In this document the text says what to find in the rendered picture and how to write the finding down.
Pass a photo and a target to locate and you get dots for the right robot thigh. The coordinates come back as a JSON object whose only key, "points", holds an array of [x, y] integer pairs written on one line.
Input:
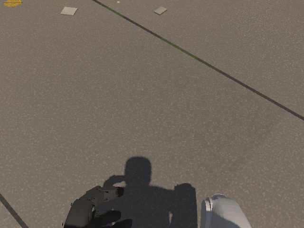
{"points": [[222, 212]]}

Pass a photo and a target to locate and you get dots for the left robot hand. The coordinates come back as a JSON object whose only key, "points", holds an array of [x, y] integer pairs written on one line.
{"points": [[80, 214]]}

